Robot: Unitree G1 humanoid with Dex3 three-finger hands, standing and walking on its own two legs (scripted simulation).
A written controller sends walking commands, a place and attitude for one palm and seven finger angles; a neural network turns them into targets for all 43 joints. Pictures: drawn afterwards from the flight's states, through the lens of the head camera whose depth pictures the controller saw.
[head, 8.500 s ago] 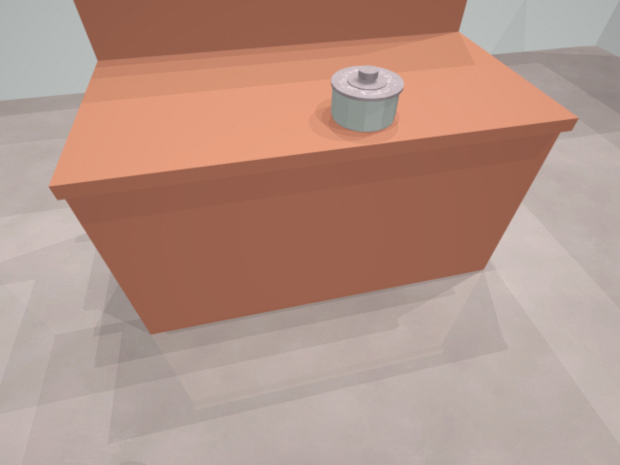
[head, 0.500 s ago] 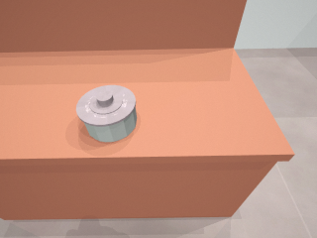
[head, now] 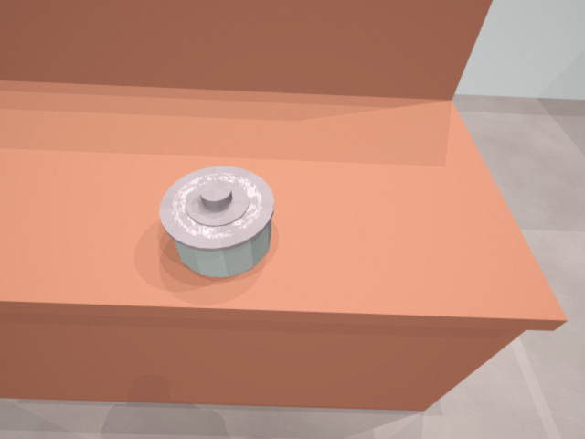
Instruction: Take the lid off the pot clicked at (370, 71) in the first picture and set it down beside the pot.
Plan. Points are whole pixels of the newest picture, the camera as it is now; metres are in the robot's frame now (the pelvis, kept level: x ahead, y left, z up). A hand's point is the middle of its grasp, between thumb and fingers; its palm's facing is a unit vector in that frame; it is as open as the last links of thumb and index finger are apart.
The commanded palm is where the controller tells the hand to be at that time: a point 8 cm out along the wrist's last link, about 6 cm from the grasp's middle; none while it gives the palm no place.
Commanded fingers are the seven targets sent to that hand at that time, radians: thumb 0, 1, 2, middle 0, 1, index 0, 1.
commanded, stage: look again from close up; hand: left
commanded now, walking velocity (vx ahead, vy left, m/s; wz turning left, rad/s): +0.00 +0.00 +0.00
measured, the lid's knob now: (216, 194) +0.46 +0.16 +0.07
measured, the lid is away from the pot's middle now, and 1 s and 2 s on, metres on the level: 0.00 0.00 0.00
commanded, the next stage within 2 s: lift the closed hand beside the body in 0.78 s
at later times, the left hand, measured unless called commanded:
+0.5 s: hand out of the picture +0.01 +0.19 -0.18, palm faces +0.03 -0.98 -0.18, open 7.4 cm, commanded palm none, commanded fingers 0.00 0.90 0.90 -0.20 -0.30 -0.20 -0.30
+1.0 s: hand out of the picture +0.07 +0.22 -0.12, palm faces +0.14 -0.94 -0.30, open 7.0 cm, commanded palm +0.09 +0.24 -0.06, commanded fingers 0.00 0.90 0.90 -0.51 -0.64 -0.51 -0.64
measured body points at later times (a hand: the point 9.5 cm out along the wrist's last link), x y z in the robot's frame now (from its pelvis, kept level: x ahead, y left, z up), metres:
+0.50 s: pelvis +0.01 +0.02 +0.00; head +0.03 +0.03 +0.45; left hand +0.01 +0.24 -0.16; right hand +0.00 -0.20 -0.16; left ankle -0.02 +0.11 -0.74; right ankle -0.03 -0.11 -0.74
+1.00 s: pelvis +0.00 +0.03 +0.00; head +0.02 +0.03 +0.45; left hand +0.06 +0.27 -0.10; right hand +0.03 -0.20 -0.15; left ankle -0.02 +0.11 -0.74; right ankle -0.03 -0.11 -0.74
